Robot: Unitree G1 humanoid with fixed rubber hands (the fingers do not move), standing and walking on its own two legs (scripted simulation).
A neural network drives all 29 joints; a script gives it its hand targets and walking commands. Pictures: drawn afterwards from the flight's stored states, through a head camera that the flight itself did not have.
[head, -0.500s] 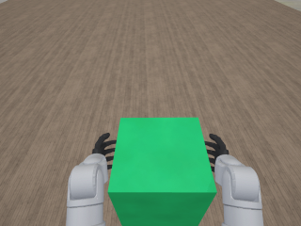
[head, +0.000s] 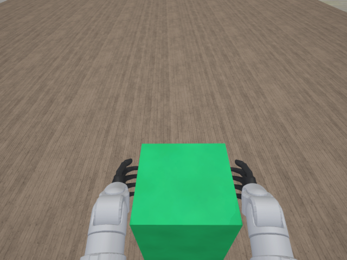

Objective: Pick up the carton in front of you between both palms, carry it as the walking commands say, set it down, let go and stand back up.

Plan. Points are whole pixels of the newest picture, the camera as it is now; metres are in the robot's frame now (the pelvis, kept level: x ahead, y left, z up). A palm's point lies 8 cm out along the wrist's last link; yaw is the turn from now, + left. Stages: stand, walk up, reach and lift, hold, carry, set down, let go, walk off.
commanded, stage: carry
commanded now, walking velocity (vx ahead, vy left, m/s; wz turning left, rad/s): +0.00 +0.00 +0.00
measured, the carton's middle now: (183, 204) +0.28 +0.00 -0.04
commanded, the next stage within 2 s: hold in 0.40 s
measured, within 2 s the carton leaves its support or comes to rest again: neither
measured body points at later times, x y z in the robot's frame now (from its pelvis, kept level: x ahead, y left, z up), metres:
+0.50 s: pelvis -0.01 +0.00 +0.01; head -0.04 +0.00 +0.45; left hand +0.28 +0.15 +0.03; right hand +0.27 -0.15 +0.03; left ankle +0.03 +0.12 -0.74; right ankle -0.01 -0.10 -0.74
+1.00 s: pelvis -0.03 +0.02 +0.00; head -0.08 +0.03 +0.45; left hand +0.28 +0.15 +0.04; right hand +0.26 -0.16 +0.04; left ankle +0.03 +0.12 -0.74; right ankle -0.01 -0.10 -0.74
